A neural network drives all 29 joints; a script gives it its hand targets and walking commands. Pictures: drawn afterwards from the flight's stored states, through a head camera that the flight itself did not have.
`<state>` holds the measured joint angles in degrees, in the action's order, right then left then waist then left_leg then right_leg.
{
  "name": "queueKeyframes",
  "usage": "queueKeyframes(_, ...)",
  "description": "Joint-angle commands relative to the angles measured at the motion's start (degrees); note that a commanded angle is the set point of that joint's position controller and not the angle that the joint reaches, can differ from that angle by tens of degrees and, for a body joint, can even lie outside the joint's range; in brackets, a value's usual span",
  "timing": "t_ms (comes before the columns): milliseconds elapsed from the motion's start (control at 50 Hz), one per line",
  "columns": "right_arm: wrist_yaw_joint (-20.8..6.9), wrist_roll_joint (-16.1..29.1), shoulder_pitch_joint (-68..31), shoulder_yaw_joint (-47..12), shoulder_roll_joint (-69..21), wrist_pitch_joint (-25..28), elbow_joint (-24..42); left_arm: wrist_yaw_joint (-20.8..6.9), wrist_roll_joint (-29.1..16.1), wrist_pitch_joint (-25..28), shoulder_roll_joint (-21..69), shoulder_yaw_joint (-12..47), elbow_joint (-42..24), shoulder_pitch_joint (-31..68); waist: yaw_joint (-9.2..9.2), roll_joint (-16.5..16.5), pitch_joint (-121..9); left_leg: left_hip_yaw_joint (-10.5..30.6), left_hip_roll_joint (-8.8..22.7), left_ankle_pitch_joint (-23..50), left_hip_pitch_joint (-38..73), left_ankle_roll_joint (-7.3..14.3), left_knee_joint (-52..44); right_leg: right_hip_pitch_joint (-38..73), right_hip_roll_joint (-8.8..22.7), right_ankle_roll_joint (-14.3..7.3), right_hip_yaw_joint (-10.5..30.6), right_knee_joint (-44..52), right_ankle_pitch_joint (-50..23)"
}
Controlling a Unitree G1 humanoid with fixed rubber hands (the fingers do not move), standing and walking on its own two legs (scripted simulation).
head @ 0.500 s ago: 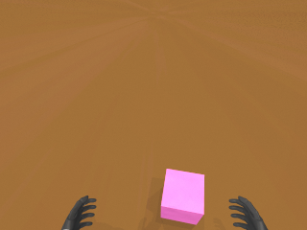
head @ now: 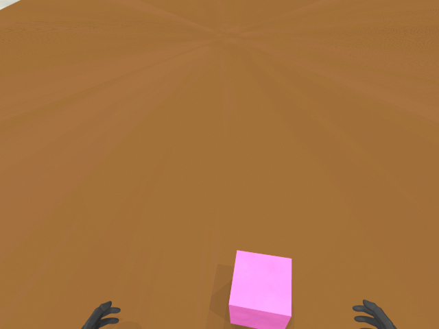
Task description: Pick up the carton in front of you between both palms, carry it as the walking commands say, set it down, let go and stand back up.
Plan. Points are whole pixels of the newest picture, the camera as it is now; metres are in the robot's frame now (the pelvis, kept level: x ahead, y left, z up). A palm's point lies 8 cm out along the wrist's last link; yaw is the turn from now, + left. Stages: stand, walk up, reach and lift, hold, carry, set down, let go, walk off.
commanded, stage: stand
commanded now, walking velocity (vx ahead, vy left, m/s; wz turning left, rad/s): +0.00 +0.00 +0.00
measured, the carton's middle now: (259, 292) +0.42 -0.10 -0.64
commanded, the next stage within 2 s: none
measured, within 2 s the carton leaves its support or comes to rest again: neither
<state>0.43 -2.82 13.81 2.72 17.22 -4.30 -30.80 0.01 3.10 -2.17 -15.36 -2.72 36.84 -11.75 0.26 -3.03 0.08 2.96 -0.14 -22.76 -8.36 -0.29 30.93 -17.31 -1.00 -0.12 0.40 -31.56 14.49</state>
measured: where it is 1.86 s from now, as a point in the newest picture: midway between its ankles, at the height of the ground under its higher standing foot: outside the picture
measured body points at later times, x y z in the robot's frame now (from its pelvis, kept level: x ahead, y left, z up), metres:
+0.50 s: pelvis +0.02 -0.01 +0.00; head +0.03 -0.03 +0.45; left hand +0.13 +0.29 -0.09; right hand +0.16 -0.30 -0.11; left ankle -0.07 +0.12 -0.73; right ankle +0.02 -0.12 -0.73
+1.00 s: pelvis +0.00 -0.01 +0.01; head +0.00 -0.03 +0.46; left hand +0.09 +0.30 -0.09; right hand +0.12 -0.31 -0.11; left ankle -0.07 +0.12 -0.73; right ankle +0.02 -0.12 -0.73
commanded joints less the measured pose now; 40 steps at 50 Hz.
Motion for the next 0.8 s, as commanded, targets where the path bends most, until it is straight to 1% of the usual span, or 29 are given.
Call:
queueKeyframes(0,-0.3,-0.1,-2.6,2.0,7.8,3.4,2.0,-0.1,0.1,2.2,-9.3,-2.7,-2.3,3.6,-0.32,3.3,-0.1,2.9,2.6,1.7,-7.3,0.6,-6.6,2.8,4.1,-0.9,4.5,6.2,2.1)
queueKeyframes(60,-0.2,0.1,-1.8,1.8,8.6,4.0,-0.2,-0.1,-0.2,2.5,-10.0,-2.6,-0.5,3.0,-0.31,3.8,-2.5,2.7,2.7,11.4,-4.6,0.1,-4.9,4.6,4.7,-1.2,4.4,4.5,-7.8)
queueKeyframes(100,0.1,0.3,-1.3,1.7,9.1,4.1,-1.6,0.2,-0.3,2.6,-10.6,-2.5,0.8,2.7,-0.26,4.0,-3.8,2.7,3.0,15.8,-3.1,-0.2,-4.4,5.9,5.1,-1.4,4.1,3.7,-12.9)
queueKeyframes(160,0.6,0.4,-0.8,1.4,9.8,4.2,-3.5,0.6,-0.5,2.5,-11.5,-2.5,2.6,2.2,-0.33,4.3,-4.5,2.9,3.2,19.1,-2.1,-0.2,-4.1,7.5,5.5,-1.7,4.1,3.3,-16.5)
queueKeyframes(260,1.1,0.5,-0.3,0.9,10.5,4.3,-5.8,1.0,-0.8,2.6,-12.4,-2.5,4.9,2.3,-0.51,3.6,-4.2,3.2,3.4,21.4,-2.0,-0.3,-4.1,9.5,6.2,-2.0,4.4,3.5,-19.4)
queueKeyframes(360,1.4,0.7,-0.3,0.5,10.9,4.6,-7.4,1.1,-1.0,2.7,-12.7,-2.3,6.8,3.2,-0.63,2.9,-3.8,3.6,3.8,22.5,-2.1,-0.2,-4.7,10.7,6.4,-2.1,4.3,3.8,-20.4)
queueKeyframes(480,1.6,0.8,-0.8,0.2,11.4,4.8,-9.0,1.0,-1.2,2.8,-12.7,-2.1,9.0,4.4,-0.81,2.3,-3.1,4.1,4.2,22.2,-2.2,0.0,-6.1,11.5,6.4,-2.0,4.0,4.6,-19.4)
queueKeyframes(780,1.5,0.8,-1.9,-0.2,12.5,5.2,-13.4,0.7,-1.6,2.8,-13.6,-1.8,13.6,6.1,-1.01,2.3,-0.6,5.3,4.7,16.7,-2.9,0.6,-10.5,12.3,6.6,-1.7,4.2,8.0,-13.3)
